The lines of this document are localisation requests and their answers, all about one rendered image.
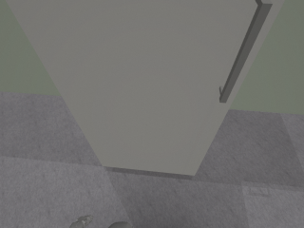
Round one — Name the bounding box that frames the fridge door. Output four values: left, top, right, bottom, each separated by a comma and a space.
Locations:
6, 0, 285, 176

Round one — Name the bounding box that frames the left robot hand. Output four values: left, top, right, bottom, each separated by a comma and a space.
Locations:
69, 215, 93, 228

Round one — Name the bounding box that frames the handle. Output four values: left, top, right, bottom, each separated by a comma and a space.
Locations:
219, 0, 273, 104

